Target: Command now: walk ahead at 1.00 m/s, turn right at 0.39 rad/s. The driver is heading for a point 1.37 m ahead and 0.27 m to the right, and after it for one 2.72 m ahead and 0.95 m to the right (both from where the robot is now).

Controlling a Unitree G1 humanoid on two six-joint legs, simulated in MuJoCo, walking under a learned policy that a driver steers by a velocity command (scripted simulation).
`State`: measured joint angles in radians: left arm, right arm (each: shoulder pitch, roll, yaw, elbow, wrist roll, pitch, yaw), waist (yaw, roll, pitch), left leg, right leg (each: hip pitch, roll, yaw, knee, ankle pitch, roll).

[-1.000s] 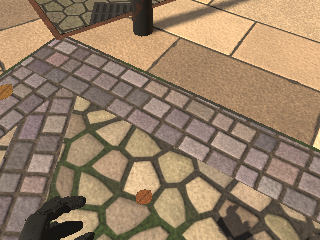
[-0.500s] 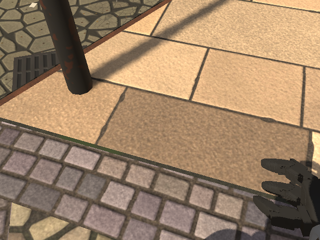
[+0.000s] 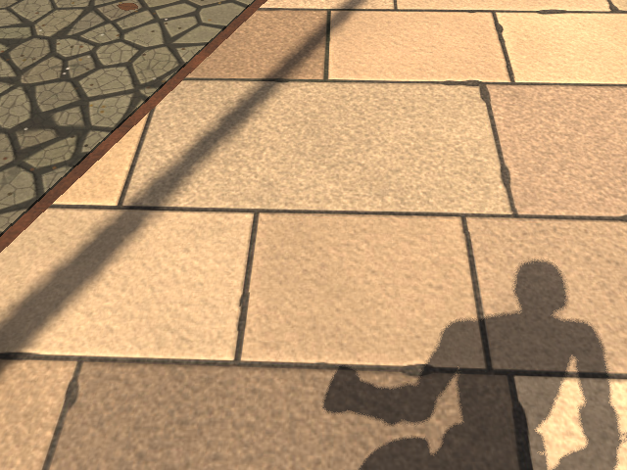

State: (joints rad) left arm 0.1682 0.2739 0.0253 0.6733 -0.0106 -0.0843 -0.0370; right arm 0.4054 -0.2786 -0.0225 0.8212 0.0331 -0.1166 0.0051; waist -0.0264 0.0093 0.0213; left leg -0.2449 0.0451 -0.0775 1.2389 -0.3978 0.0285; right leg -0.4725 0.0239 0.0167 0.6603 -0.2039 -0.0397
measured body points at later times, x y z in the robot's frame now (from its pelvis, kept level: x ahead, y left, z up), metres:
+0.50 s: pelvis +0.43 +0.02 +0.01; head +0.43 +0.02 +0.46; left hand +0.68 +0.22 -0.07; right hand +0.36 -0.26 -0.10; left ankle +0.45 +0.17 -0.72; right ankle +0.39 -0.09 -0.61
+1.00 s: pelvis +0.79 -0.23 +0.02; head +0.78 -0.24 +0.47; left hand +0.92 +0.01 -0.10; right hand +0.79 -0.54 -0.09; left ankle +0.96 -0.10 -0.61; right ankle +0.72 -0.25 -0.72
